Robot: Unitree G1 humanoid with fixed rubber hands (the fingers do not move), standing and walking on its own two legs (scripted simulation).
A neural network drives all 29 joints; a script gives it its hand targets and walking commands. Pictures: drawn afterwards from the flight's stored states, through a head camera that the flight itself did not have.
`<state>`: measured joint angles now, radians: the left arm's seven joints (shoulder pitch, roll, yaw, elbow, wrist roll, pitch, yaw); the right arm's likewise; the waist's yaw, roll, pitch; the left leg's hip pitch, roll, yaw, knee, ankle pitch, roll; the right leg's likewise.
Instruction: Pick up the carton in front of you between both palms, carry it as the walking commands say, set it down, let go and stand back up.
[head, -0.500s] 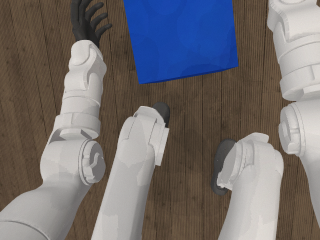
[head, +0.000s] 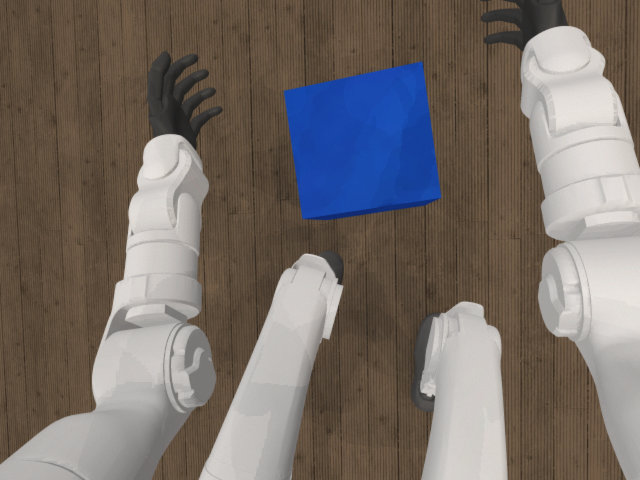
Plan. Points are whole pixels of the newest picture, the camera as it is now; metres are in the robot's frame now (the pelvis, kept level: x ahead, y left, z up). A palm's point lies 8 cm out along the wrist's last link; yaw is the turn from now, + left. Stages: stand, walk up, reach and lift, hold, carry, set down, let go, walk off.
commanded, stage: set down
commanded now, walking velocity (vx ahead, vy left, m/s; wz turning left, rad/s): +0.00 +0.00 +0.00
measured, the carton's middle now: (364, 156) +0.47 +0.10 -0.41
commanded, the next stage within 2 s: let go in 0.26 s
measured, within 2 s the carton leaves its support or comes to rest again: neither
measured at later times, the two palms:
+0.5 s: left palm (100, 126) +0.39 +0.26 +0.04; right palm out of the picture +0.53 -0.10 +0.03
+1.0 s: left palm out of the picture +0.27 +0.26 +0.16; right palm out of the picture +0.37 -0.17 +0.13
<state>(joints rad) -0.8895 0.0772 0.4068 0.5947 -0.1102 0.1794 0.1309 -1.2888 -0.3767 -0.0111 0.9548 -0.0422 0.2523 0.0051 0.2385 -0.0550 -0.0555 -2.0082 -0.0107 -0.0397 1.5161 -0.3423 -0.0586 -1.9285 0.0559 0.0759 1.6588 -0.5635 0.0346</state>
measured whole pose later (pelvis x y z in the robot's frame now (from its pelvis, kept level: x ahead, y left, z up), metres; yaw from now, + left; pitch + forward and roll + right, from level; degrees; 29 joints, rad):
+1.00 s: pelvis +0.11 +0.02 +0.23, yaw +0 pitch +13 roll +0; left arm 0.17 0.20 0.00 0.34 -0.04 0.03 -0.08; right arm -0.07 -0.14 -0.13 0.57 -0.08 0.00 -0.07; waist 0.12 0.02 0.02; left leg -0.60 -0.03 -0.03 0.58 -0.22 0.00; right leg -0.48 -0.01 0.08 0.61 -0.36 0.04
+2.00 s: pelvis +0.11 +0.03 +0.24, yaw +0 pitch -2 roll -1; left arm 0.26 0.31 0.07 0.65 0.03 0.01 0.01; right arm 0.21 -0.27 -0.09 0.71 -0.03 -0.01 -0.02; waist -0.02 -0.07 0.03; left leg -0.27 -0.02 -0.04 0.56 -0.26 0.01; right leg -0.11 -0.01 0.07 0.50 -0.35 0.04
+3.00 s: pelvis +0.10 +0.03 +0.24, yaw +2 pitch -3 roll -1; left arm 0.27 0.35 0.03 0.85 0.01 -0.01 0.04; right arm 0.18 -0.31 -0.05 0.93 -0.01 0.00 -0.02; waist -0.01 -0.03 0.05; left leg -0.23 -0.03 -0.06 0.49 -0.20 0.01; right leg -0.07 -0.02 0.04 0.43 -0.31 0.05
